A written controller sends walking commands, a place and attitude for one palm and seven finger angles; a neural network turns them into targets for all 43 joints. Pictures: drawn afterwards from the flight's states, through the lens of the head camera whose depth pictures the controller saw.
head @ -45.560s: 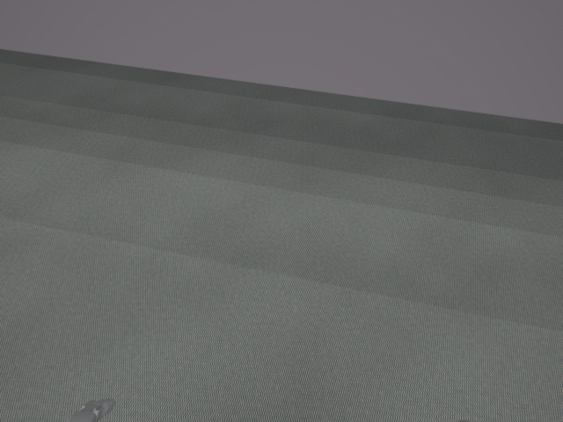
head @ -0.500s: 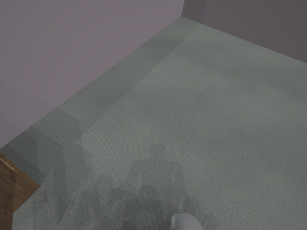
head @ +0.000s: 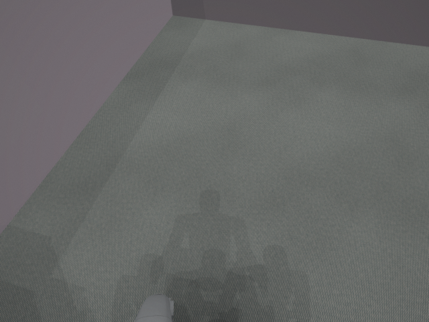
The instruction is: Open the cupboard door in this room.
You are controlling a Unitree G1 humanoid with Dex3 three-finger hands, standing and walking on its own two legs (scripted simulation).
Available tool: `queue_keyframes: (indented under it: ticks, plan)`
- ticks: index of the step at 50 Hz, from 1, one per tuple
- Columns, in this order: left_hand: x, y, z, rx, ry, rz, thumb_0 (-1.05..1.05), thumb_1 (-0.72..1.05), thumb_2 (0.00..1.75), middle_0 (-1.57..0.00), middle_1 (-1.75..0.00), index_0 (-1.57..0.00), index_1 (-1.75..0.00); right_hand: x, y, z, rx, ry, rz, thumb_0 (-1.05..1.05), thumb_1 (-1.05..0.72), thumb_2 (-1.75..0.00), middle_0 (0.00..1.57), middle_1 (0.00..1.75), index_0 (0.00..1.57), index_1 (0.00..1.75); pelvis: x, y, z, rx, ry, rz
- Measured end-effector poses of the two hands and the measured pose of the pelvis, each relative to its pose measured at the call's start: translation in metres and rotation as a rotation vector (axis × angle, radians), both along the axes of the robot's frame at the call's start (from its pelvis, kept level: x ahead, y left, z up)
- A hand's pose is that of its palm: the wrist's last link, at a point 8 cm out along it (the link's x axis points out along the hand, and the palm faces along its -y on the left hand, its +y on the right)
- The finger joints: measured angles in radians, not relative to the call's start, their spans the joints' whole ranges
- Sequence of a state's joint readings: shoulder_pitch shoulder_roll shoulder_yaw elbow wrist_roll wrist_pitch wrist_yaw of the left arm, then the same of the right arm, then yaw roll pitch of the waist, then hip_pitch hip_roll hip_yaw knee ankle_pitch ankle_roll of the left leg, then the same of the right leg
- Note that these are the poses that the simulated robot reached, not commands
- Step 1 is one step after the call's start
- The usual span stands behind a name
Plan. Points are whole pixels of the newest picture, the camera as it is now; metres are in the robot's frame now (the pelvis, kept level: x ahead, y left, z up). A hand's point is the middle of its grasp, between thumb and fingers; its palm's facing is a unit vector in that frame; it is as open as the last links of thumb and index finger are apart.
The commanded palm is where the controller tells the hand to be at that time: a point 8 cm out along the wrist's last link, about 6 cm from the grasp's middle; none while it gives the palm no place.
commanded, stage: walk to a spot facing it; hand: left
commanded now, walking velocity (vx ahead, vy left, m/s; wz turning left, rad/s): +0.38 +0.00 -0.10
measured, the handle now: out of the picture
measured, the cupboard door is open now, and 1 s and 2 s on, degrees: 52 52 52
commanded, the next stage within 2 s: turn to face it in 0.74 s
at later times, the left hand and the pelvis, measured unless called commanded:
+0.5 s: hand (139, 302) +0.18 +0.18 -0.18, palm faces +0.01 -0.99 -0.12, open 7.4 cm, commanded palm none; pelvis +0.27 +0.03 -0.01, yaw -5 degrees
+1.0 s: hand (187, 144) +0.64 +0.11 -0.18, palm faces -0.18 -0.97 -0.18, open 7.3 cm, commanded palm none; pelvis +0.51 -0.04 -0.01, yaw -9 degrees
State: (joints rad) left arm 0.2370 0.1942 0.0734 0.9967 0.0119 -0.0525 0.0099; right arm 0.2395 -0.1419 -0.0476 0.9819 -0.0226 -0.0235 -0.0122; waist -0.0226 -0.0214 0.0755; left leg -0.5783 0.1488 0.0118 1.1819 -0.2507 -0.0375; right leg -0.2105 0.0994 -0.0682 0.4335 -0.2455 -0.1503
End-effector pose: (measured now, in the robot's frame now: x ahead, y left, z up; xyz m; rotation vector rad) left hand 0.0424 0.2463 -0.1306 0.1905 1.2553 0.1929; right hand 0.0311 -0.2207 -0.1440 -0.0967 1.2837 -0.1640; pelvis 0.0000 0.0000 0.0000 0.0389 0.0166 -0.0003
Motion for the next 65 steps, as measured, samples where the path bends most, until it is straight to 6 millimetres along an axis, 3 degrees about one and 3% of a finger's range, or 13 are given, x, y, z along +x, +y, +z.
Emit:
queue_keyframes:
  ticks: [5,14,20,24,29,33,40,45,48,51,56,61,65]
  plan:
    - [-0.003,-0.008,0.007,-0.006,0.092,0.041,0.00,0.93,0.90,-0.20,-0.30,-0.20,-0.30,0.099,-0.008,0.009,-0.006,-0.139,0.028,0.01,-0.92,-0.90,0.19,0.29,0.20,0.30,0.047,0.000,0.005,0.001,0.008,-0.027]
    - [-0.002,-0.036,-0.004,-0.081,0.298,0.124,0.00,0.91,0.90,-0.20,-0.30,-0.20,-0.30,0.231,0.010,0.007,0.012,-0.184,0.092,0.01,-0.91,-0.90,0.19,0.29,0.20,0.30,0.141,0.009,-0.006,-0.016,0.015,-0.059]
    - [0.035,-0.037,-0.017,-0.134,0.441,0.123,0.00,0.91,0.90,-0.21,-0.30,-0.21,-0.30,0.301,0.031,-0.001,-0.004,-0.211,0.084,0.01,-0.91,-0.90,0.19,0.29,0.20,0.30,0.215,0.020,-0.021,-0.046,0.012,-0.073]
    - [0.113,-0.020,-0.024,-0.138,0.387,0.055,0.01,0.91,0.90,-0.21,-0.30,-0.21,-0.30,0.295,0.030,0.003,-0.032,-0.154,0.007,0.00,-0.91,-0.90,0.20,0.29,0.20,0.30,0.257,0.027,-0.014,-0.043,-0.004,-0.094]
    - [0.253,-0.001,-0.023,-0.121,0.160,-0.024,0.01,0.91,0.90,-0.20,-0.30,-0.20,-0.30,0.268,0.011,0.018,-0.113,0.006,-0.075,-0.02,-0.96,-0.90,0.20,0.29,0.20,0.30,0.305,0.032,0.000,-0.055,-0.008,-0.106]
    - [0.357,0.003,-0.018,-0.105,0.016,-0.081,0.01,0.92,0.90,-0.20,-0.30,-0.20,-0.30,0.247,0.013,0.025,-0.107,0.150,-0.119,-0.01,-0.94,-0.90,0.19,0.29,0.20,0.30,0.344,0.027,0.004,-0.063,-0.009,-0.123]
    - [0.503,-0.025,-0.015,-0.095,-0.081,-0.223,0.00,0.92,0.90,-0.20,-0.30,-0.20,-0.30,0.237,0.039,0.022,-0.014,0.331,-0.227,0.00,-0.92,-0.90,0.19,0.29,0.20,0.30,0.412,0.007,-0.003,-0.060,0.000,-0.161]
    - [0.580,-0.062,-0.023,-0.082,-0.123,-0.290,0.00,0.91,0.90,-0.20,-0.30,-0.20,-0.30,0.257,0.047,0.009,0.069,0.438,-0.294,0.00,-0.91,-0.90,0.20,0.29,0.20,0.30,0.469,-0.019,-0.018,-0.039,0.003,-0.181]
    - [0.597,-0.076,-0.021,-0.076,-0.132,-0.276,0.00,0.91,0.90,-0.20,-0.30,-0.20,-0.30,0.295,0.037,0.003,0.093,0.429,-0.307,0.01,-0.91,-0.90,0.20,0.29,0.20,0.30,0.493,-0.031,-0.017,-0.033,-0.005,-0.172]
    - [0.595,-0.083,-0.015,-0.071,-0.095,-0.226,0.00,0.91,0.90,-0.20,-0.30,-0.20,-0.30,0.354,0.016,0.001,0.087,0.346,-0.268,0.01,-0.91,-0.90,0.20,0.29,0.20,0.30,0.513,-0.040,-0.007,-0.024,-0.015,-0.147]
    - [0.598,-0.065,-0.001,-0.009,-0.072,-0.140,-0.03,0.97,0.90,-0.21,-0.30,-0.21,-0.30,0.464,-0.019,-0.001,0.057,0.163,-0.163,0.01,-0.91,-0.90,0.20,0.29,0.20,0.30,0.541,-0.046,0.002,-0.017,-0.010,-0.096]
    - [0.591,-0.054,-0.004,-0.014,-0.022,-0.063,-0.02,0.95,0.90,-0.20,-0.30,-0.21,-0.30,0.542,-0.053,0.001,-0.022,0.084,-0.060,0.03,-0.94,-0.90,0.20,0.29,0.20,0.30,0.568,-0.041,0.000,-0.023,-0.018,-0.033]
    - [0.583,-0.046,-0.018,-0.044,0.020,0.005,-0.01,0.93,0.90,-0.20,-0.30,-0.20,-0.30,0.603,-0.061,0.006,-0.073,0.027,0.031,0.02,-0.94,-0.90,0.19,0.29,0.20,0.30,0.588,-0.033,-0.006,-0.029,-0.022,0.015]
